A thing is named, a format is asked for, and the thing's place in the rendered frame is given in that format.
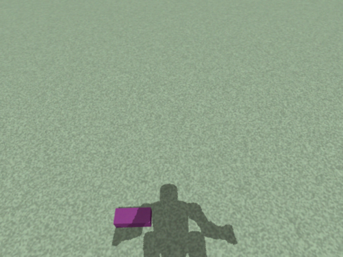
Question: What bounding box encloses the carton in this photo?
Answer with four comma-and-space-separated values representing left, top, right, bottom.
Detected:
113, 207, 152, 228

